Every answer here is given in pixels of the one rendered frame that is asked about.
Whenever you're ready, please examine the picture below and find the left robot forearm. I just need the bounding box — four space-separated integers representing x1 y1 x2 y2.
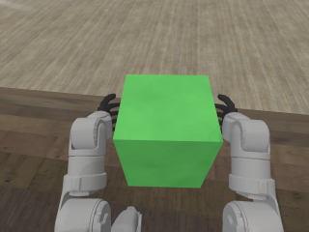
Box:
54 110 113 232

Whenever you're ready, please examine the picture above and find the robot right upper arm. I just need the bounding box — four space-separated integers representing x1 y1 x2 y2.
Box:
222 200 283 232

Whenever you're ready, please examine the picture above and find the right robot forearm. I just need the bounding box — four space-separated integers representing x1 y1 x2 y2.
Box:
222 112 284 232

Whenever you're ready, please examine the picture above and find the left robot hand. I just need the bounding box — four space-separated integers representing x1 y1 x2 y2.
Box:
98 93 121 131

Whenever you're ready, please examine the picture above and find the right robot hand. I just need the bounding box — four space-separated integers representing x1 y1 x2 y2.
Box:
214 94 238 133

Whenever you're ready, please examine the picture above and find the left robot thigh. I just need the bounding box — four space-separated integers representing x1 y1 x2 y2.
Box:
111 210 142 232

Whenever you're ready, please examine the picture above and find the robot left upper arm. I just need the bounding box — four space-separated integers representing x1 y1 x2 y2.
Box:
55 198 111 232

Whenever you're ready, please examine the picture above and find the robot left shin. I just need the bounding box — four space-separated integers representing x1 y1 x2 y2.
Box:
126 206 136 211

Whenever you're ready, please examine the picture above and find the carton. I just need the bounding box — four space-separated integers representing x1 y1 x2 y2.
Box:
113 74 224 189

